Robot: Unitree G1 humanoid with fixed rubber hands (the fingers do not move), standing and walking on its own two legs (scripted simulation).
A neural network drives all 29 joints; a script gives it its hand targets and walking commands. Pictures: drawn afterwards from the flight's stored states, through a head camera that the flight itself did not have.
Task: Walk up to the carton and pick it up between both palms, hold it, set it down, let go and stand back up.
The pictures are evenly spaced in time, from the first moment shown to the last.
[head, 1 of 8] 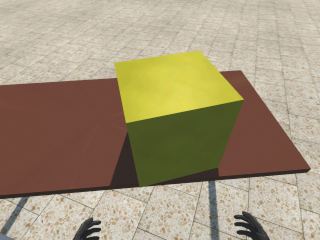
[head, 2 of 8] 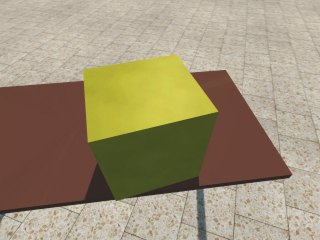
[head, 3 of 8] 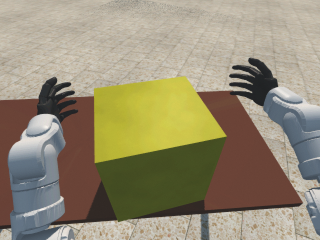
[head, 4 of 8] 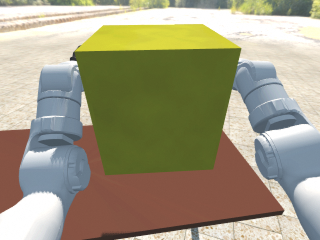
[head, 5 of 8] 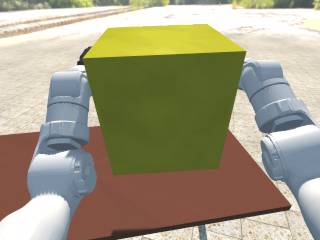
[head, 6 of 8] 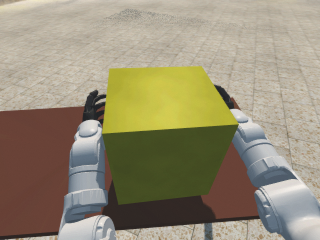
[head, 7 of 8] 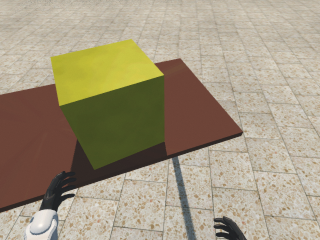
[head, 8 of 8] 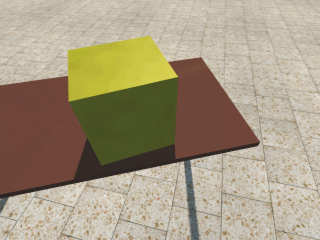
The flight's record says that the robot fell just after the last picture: no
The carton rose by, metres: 0.22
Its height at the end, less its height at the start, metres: +0.00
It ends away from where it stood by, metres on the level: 0.04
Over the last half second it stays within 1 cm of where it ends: yes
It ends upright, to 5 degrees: yes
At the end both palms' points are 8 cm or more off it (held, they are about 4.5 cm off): yes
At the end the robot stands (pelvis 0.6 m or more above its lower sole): yes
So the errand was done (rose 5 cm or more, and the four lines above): yes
